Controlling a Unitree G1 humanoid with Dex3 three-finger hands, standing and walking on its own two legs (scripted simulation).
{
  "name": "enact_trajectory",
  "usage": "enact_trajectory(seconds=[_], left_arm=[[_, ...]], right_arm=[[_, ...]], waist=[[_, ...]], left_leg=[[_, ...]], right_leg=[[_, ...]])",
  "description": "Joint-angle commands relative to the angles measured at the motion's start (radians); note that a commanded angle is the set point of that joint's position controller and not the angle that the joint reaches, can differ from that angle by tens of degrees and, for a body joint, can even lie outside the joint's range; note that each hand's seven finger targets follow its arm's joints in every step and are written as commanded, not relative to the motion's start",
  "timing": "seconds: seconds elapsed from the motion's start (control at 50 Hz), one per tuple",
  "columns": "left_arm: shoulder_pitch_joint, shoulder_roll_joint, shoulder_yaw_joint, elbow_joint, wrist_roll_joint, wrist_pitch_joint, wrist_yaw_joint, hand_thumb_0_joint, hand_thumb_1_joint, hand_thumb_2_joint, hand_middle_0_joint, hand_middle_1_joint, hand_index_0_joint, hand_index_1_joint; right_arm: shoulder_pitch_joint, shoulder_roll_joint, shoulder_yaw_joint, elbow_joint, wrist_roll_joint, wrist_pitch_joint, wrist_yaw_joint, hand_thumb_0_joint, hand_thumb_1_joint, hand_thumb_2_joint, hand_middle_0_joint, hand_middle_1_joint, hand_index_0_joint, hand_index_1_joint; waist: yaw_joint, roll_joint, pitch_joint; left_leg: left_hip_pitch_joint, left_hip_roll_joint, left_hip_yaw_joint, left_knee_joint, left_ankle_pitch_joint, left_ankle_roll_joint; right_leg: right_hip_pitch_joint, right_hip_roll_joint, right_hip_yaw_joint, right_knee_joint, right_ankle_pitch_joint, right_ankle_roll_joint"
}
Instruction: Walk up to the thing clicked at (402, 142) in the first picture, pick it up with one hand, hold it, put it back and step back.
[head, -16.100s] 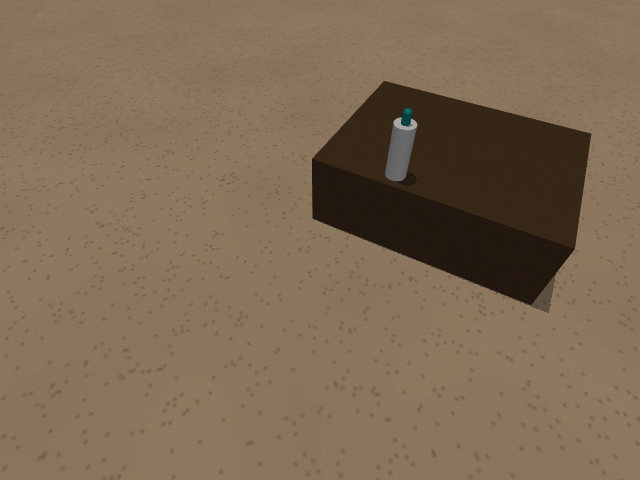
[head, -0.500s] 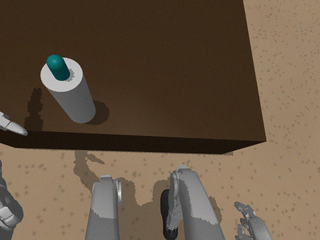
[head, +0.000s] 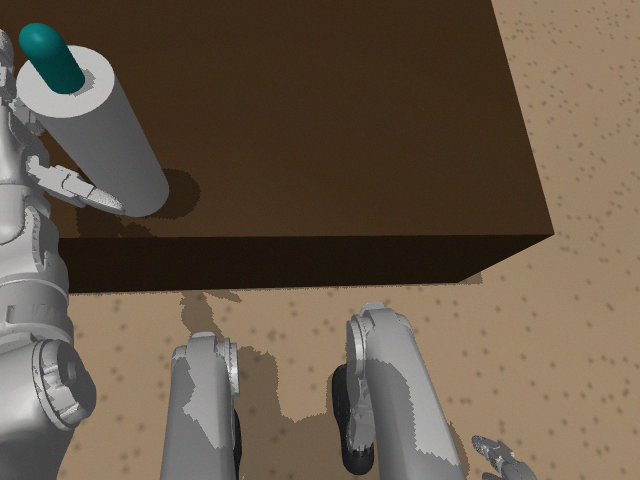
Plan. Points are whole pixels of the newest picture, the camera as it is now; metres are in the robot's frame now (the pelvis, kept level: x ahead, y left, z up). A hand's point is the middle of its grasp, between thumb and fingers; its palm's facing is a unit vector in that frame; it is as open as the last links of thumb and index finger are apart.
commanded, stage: close in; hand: left
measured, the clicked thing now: (102, 134) +0.52 +0.19 +0.02
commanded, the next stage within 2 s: rest palm in 0.14 s
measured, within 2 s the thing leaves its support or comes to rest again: leaves its support in 1.76 s
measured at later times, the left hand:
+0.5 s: hand (103, 144) +0.51 +0.19 +0.01, palm faces +0.13 -0.99 -0.03, open 17.5 cm
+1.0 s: hand (108, 153) +0.52 +0.20 -0.01, palm faces +0.13 -0.99 -0.04, open 14.1 cm
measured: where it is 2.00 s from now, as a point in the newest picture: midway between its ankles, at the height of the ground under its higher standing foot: (291, 460)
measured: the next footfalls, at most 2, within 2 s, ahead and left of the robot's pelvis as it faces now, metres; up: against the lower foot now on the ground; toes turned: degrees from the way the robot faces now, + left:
none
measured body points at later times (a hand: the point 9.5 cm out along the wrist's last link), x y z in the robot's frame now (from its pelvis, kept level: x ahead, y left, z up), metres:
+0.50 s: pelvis +0.02 +0.01 +0.02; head +0.22 +0.04 +0.42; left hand +0.50 +0.25 +0.01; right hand +0.11 -0.26 -0.11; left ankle +0.08 +0.13 -0.41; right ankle +0.12 -0.13 -0.41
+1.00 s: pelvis +0.01 +0.00 +0.00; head +0.22 +0.04 +0.39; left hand +0.50 +0.25 -0.01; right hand +0.09 -0.27 -0.13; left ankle +0.08 +0.13 -0.41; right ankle +0.12 -0.13 -0.41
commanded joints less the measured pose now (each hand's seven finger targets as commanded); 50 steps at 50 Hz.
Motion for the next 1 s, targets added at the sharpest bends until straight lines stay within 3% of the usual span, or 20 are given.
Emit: enact_trajectory(seconds=[0.0, 0.02, 0.04, 0.08, 0.1, 0.12, 0.16, 0.18, 0.22, 0.24, 0.34, 0.36, 0.38, 0.52, 0.58, 0.72, 0.74, 0.92, 0.98], left_arm=[[-0.275, 0.178, -0.016, -0.141, -0.038, -0.035, 0.011, 0.000, -0.611, 0.000, -0.051, -0.071, -0.080, -0.042], [-0.233, 0.182, 0.001, -0.115, -0.044, -0.030, 0.014, 0.000, -0.611, 0.000, -0.049, -0.072, -0.081, -0.041], [-0.241, 0.164, -0.017, -0.128, -0.047, -0.033, 0.013, 0.000, -0.611, 0.000, -0.048, -0.072, -0.084, -0.037], [-0.229, 0.170, -0.004, -0.149, -0.038, -0.044, 0.029, 0.000, -0.611, 0.000, -0.050, -0.064, -0.087, -0.028], [-0.250, 0.143, -0.018, -0.172, -0.037, -0.056, 0.038, 0.000, -0.611, 0.000, -0.045, -0.065, -0.080, -0.030], [-0.250, 0.162, -0.009, -0.204, -0.029, -0.065, 0.050, 0.000, -0.611, 0.000, -0.049, -0.062, -0.081, -0.029], [-0.306, 0.114, -0.049, -0.281, -0.023, -0.085, 0.069, 0.000, -0.611, 0.000, -0.049, -0.060, -0.081, -0.027], [-0.314, 0.119, -0.045, -0.307, -0.018, -0.096, 0.080, 0.000, -0.611, 0.000, -0.048, -0.056, -0.077, -0.025], [-0.358, 0.120, -0.073, -0.373, -0.004, -0.109, 0.101, 0.000, -0.611, 0.000, -0.044, -0.046, -0.067, -0.020], [-0.356, 0.093, -0.094, -0.387, 0.000, -0.112, 0.106, 0.000, -0.611, 0.000, -0.066, -0.028, -0.076, -0.015], [-0.294, 0.048, -0.132, -0.337, 0.019, -0.106, 0.138, 0.000, -0.611, 0.000, -0.066, -0.024, -0.068, -0.017], [-0.265, 0.036, -0.132, -0.332, 0.016, -0.104, 0.145, 0.000, -0.598, 0.000, -0.138, -0.077, -0.145, -0.065], [-0.258, 0.040, -0.117, -0.325, 0.010, -0.105, 0.149, 0.000, -0.579, 0.023, -0.167, -0.111, -0.175, -0.098], [-0.221, 0.029, -0.107, -0.270, 0.003, -0.117, 0.146, 0.000, -0.605, 0.083, -0.251, -0.202, -0.264, -0.187], [-0.245, 0.050, -0.106, -0.255, 0.011, -0.129, 0.131, 0.000, -0.548, 0.116, -0.285, -0.239, -0.299, -0.222], [-0.327, 0.102, -0.092, -0.307, 0.009, -0.147, 0.118, 0.000, -0.423, 0.219, -0.376, -0.325, -0.384, -0.313], [-0.323, 0.080, -0.100, -0.283, 0.010, -0.145, 0.118, 0.000, -0.424, 0.238, -0.397, -0.346, -0.404, -0.336], [-0.321, 0.084, -0.099, -0.218, 0.015, -0.130, 0.122, 0.000, -0.278, 0.350, -0.546, -0.478, -0.556, -0.464], [-0.340, 0.108, -0.088, -0.217, 0.015, -0.132, 0.119, 0.000, -0.229, 0.390, -0.605, -0.527, -0.615, -0.512]], right_arm=[[0.139, -0.204, -0.076, -0.077, 0.031, -0.010, -0.006, 0.000, -0.930, -0.898, 0.201, 0.300, 0.200, 0.300], [0.133, -0.208, -0.077, -0.079, 0.035, -0.009, -0.004, 0.000, -0.925, -0.896, 0.201, 0.299, 0.200, 0.299], [0.129, -0.204, -0.073, -0.084, 0.039, -0.008, -0.001, 0.000, -0.926, -0.896, 0.201, 0.299, 0.201, 0.299], [0.137, -0.208, -0.075, -0.085, 0.038, 0.001, 0.005, 0.000, -0.925, -0.895, 0.201, 0.299, 0.201, 0.299], [0.138, -0.205, -0.076, -0.091, 0.038, 0.004, 0.010, 0.000, -0.923, -0.896, 0.201, 0.299, 0.200, 0.299], [0.143, -0.205, -0.078, -0.088, 0.035, 0.006, 0.012, 0.000, -0.921, -0.896, 0.201, 0.299, 0.200, 0.299], [0.135, -0.200, -0.080, -0.096, 0.033, 0.009, 0.018, 0.000, -0.926, -0.897, 0.201, 0.299, 0.200, 0.299], [0.140, -0.204, -0.085, -0.092, 0.031, 0.010, 0.019, 0.000, -0.925, -0.897, 0.201, 0.299, 0.200, 0.299], [0.148, -0.195, -0.088, -0.088, 0.027, 0.014, 0.018, 0.000, -0.927, -0.899, 0.200, 0.299, 0.200, 0.299], [0.150, -0.194, -0.089, -0.082, 0.024, 0.015, 0.019, 0.000, -0.913, -0.899, 0.200, 0.300, 0.200, 0.300], [0.157, -0.199, -0.098, -0.052, 0.017, 0.030, 0.022, 0.000, -0.921, -0.903, 0.200, 0.300, 0.200, 0.300], [0.160, -0.200, -0.098, -0.055, 0.020, 0.034, 0.025, 0.000, -0.925, -0.900, 0.201, 0.300, 0.200, 0.300], [0.153, -0.201, -0.095, -0.054, 0.020, 0.037, 0.026, 0.000, -0.921, -0.899, 0.201, 0.299, 0.200, 0.299], [0.120, -0.191, -0.095, -0.080, 0.025, 0.053, 0.033, 0.000, -0.925, -0.898, 0.201, 0.299, 0.200, 0.299], [0.121, -0.192, -0.093, -0.079, 0.021, 0.054, 0.035, 0.000, -0.925, -0.898, 0.201, 0.299, 0.200, 0.299], [0.121, -0.195, -0.085, -0.079, 0.014, 0.057, 0.034, 0.000, -0.924, -0.899, 0.200, 0.299, 0.200, 0.299], [0.127, -0.193, -0.085, -0.077, 0.014, 0.061, 0.034, 0.000, -0.925, -0.900, 0.200, 0.299, 0.200, 0.299], [0.124, -0.201, -0.086, -0.079, 0.019, 0.068, 0.032, 0.000, -0.922, -0.897, 0.200, 0.299, 0.200, 0.299], [0.118, -0.200, -0.082, -0.082, 0.020, 0.068, 0.032, 0.000, -0.920, -0.896, 0.200, 0.299, 0.200, 0.299]], waist=[[-0.018, 0.020, -0.490], [-0.002, 0.006, -0.470], [-0.007, 0.015, -0.451], [0.009, 0.055, -0.472], [0.005, 0.071, -0.485], [0.024, 0.093, -0.528], [0.014, 0.146, -0.550], [0.018, 0.168, -0.596], [0.027, 0.201, -0.687], [0.017, 0.231, -0.707], [0.015, 0.236, -0.683], [0.009, 0.210, -0.669], [0.021, 0.192, -0.656], [-0.005, 0.041, -0.585], [-0.010, 0.062, -0.600], [0.017, 0.161, -0.692], [0.009, 0.155, -0.688], [-0.016, 0.100, -0.606], [-0.006, 0.101, -0.600]], left_leg=[[0.178, -0.011, 0.062, -0.306, -0.051, 0.068], [0.178, -0.011, 0.056, -0.315, -0.048, 0.067], [0.176, -0.013, 0.053, -0.317, -0.045, 0.067], [0.223, -0.012, 0.039, -0.334, 0.003, 0.057], [0.254, -0.012, 0.030, -0.344, 0.018, 0.051], [0.290, -0.010, 0.036, -0.342, 0.055, 0.047], [0.356, -0.005, 0.021, -0.364, 0.065, 0.039], [0.391, -0.004, 0.019, -0.358, 0.097, 0.034], [0.457, -0.006, 0.033, -0.348, 0.155, 0.031], [0.501, -0.004, 0.028, -0.346, 0.215, 0.025], [0.542, -0.003, 0.024, -0.326, 0.307, 0.022], [0.522, -0.004, 0.022, -0.327, 0.307, 0.023], [0.514, -0.003, 0.020, -0.325, 0.316, 0.023], [0.323, -0.014, 0.046, -0.304, 0.178, 0.052], [0.321, -0.015, 0.055, -0.291, 0.179, 0.051], [0.403, -0.013, 0.060, -0.279, 0.225, 0.037], [0.403, -0.012, 0.056, -0.278, 0.235, 0.035], [0.312, -0.013, 0.055, -0.269, 0.137, 0.047], [0.303, -0.013, 0.057, -0.270, 0.116, 0.049]], right_leg=[[0.465, 0.020, -0.013, -0.283, -0.068, -0.036], [0.454, 0.022, -0.018, -0.281, -0.065, -0.038], [0.441, 0.022, -0.021, -0.275, -0.060, -0.039], [0.422, 0.021, -0.033, -0.247, -0.016, -0.047], [0.403, 0.019, -0.038, -0.236, -0.003, -0.051], [0.428, 0.021, -0.034, -0.232, 0.026, -0.052], [0.397, 0.017, -0.038, -0.223, 0.037, -0.058], [0.406, 0.016, -0.038, -0.210, 0.065, -0.059], [0.444, 0.018, -0.030, -0.216, 0.106, -0.062], [0.437, 0.016, -0.033, -0.206, 0.150, -0.065], [0.402, 0.018, -0.036, -0.201, 0.197, -0.072], [0.418, 0.018, -0.040, -0.203, 0.198, -0.071], [0.418, 0.015, -0.039, -0.196, 0.205, -0.070], [0.489, 0.018, -0.028, -0.221, 0.139, -0.053], [0.490, 0.019, -0.023, -0.212, 0.139, -0.052], [0.468, 0.018, -0.018, -0.180, 0.161, -0.061], [0.463, 0.017, -0.021, -0.176, 0.169, -0.061], [0.431, 0.014, -0.030, -0.181, 0.097, -0.052], [0.418, 0.014, -0.027, -0.178, 0.074, -0.051]])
